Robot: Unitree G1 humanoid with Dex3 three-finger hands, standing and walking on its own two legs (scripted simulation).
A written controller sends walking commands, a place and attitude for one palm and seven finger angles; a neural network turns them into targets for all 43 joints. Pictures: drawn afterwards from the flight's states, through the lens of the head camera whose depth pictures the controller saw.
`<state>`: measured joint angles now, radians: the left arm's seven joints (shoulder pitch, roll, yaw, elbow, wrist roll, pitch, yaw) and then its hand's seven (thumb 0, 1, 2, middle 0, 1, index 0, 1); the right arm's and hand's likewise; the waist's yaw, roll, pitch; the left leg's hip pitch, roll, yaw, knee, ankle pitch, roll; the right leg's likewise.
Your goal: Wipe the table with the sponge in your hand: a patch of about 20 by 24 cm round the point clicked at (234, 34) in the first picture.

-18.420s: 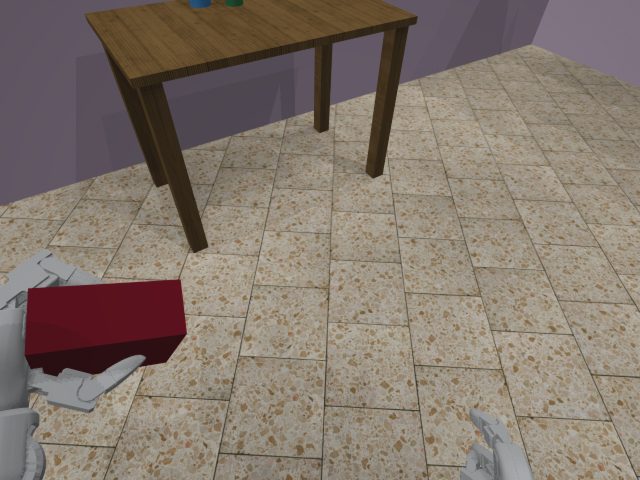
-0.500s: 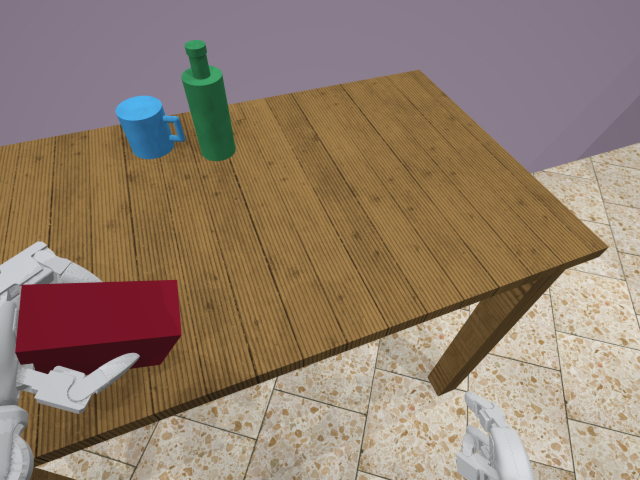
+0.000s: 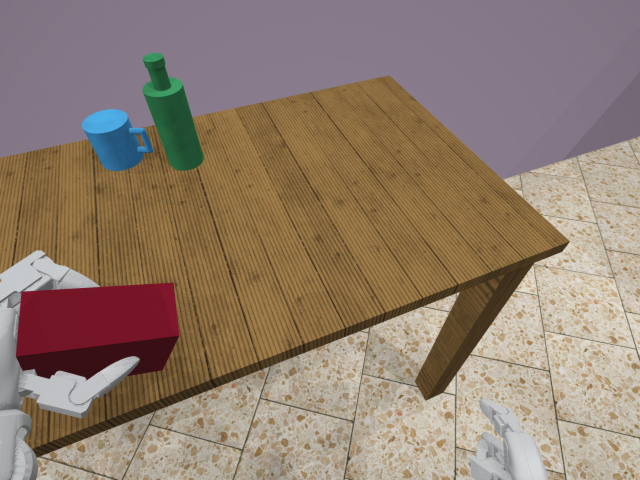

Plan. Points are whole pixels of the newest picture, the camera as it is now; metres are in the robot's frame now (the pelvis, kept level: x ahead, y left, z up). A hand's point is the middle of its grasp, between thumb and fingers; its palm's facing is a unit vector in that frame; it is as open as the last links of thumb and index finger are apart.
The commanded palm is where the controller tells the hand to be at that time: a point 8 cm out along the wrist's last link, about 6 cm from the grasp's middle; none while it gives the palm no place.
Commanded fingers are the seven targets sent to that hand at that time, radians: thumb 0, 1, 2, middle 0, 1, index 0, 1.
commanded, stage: come to a stop and stand still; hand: left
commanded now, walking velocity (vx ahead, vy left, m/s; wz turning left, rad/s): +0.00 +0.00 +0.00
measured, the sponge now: (125, 334) +0.23 +0.21 +0.13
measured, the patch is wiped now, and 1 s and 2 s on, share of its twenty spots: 0.00 0.00 0.00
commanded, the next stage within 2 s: look again from close up in 0.16 s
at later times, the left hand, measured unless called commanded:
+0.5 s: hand (66, 307) +0.23 +0.25 +0.17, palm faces +0.30 -0.85 -0.44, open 9.6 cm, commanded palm +0.16 +0.30 +0.18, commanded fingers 0.00 0.10 1.30 -1.20 -1.60 -1.20 -1.60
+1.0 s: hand (15, 320) +0.23 +0.30 +0.15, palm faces +0.31 -0.87 -0.38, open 9.6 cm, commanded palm +0.16 +0.35 +0.18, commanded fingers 0.00 0.10 1.30 -1.20 -1.60 -1.20 -1.60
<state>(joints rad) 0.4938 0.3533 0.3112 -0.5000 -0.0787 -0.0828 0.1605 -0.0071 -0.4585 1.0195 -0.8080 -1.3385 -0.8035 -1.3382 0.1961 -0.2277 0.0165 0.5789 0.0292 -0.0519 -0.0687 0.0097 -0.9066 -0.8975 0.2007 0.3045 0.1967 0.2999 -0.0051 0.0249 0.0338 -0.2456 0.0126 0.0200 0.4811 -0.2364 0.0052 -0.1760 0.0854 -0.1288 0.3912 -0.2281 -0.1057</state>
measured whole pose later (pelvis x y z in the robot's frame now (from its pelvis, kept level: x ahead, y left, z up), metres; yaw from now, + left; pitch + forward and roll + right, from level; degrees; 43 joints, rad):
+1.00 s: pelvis -0.01 +0.07 +0.00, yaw -2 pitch -1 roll -1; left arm 0.38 0.35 0.31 -0.40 -0.01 -0.16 0.09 -0.01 -0.46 1.02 -0.81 -1.34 -0.80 -1.34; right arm 0.19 -0.16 0.06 0.55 0.01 -0.12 -0.01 0.01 -0.90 -0.90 0.20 0.30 0.20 0.30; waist 0.02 -0.01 0.03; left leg -0.21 -0.06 0.12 0.43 -0.22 0.10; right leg -0.20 0.00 -0.06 0.44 -0.23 -0.01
